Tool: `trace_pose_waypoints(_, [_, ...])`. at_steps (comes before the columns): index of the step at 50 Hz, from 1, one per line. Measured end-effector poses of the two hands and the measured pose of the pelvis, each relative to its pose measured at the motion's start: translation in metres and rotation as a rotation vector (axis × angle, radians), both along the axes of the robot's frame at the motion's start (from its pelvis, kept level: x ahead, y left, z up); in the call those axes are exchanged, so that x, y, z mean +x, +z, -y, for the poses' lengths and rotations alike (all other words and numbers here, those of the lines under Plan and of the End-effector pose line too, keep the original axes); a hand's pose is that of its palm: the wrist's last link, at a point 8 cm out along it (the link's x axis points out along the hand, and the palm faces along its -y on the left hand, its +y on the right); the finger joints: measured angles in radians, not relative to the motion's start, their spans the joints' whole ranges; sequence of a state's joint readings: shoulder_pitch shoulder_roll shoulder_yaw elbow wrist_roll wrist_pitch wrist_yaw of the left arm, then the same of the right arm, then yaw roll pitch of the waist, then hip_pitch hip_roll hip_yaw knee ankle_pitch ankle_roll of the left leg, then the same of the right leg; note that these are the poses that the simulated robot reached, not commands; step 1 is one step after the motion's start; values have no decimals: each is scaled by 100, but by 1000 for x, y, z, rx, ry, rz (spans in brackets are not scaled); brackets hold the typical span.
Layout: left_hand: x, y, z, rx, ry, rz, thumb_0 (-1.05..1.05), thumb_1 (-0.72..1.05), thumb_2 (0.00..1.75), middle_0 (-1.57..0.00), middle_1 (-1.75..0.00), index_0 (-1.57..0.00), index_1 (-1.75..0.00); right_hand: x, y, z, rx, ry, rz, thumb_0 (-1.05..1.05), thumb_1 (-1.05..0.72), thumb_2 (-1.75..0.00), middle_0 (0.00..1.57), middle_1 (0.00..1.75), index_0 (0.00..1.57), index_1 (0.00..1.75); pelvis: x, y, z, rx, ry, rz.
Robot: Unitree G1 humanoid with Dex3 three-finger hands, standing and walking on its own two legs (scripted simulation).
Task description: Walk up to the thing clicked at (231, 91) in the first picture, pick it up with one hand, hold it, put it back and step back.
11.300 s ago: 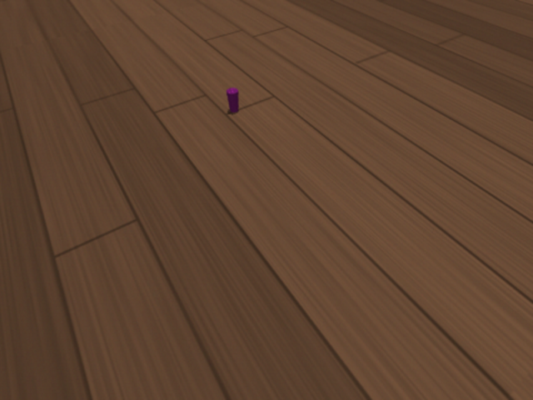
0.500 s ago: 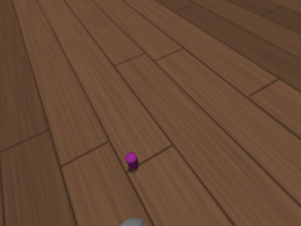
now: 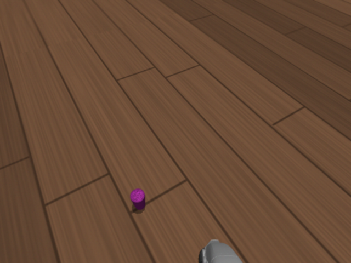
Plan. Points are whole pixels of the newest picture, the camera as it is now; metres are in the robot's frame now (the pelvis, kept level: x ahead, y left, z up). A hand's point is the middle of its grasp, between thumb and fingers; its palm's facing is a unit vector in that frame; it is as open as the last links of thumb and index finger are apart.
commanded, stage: walk up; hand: left
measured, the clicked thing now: (138, 200) +0.51 +0.18 -0.69
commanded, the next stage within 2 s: stand in 0.40 s
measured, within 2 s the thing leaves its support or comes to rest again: neither
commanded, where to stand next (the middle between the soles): +0.16 -0.02 m, yaw -2 degrees
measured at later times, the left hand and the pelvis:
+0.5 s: hand out of the picture +0.05 +0.31 -0.17, palm faces +0.08 -0.93 -0.37, open 7.4 cm; pelvis -0.08 +0.03 -0.02, yaw +5 degrees
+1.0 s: hand out of the picture -0.03 +0.26 -0.13, palm faces +0.05 -0.93 -0.36, open 7.4 cm; pelvis -0.09 +0.00 +0.02, yaw +4 degrees
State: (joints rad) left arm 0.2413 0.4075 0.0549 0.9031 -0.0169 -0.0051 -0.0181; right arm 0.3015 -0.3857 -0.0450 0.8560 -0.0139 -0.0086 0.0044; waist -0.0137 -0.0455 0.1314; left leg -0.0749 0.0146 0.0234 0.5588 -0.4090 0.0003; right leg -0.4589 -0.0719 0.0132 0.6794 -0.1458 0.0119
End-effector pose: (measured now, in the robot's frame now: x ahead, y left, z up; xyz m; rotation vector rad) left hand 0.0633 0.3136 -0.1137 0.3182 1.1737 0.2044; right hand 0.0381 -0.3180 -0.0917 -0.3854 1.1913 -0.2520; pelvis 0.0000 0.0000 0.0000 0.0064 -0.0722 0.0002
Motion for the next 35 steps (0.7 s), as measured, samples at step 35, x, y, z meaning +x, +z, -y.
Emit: trace_pose_waypoints(35, [-136,-5,-37,4,138,-121,1,90,90,-20,-30,-20,-30,-72,15,-32,-23,24,-56,1,-90,-90,21,30,21,30,-78,13,-22,-24,72,-38])
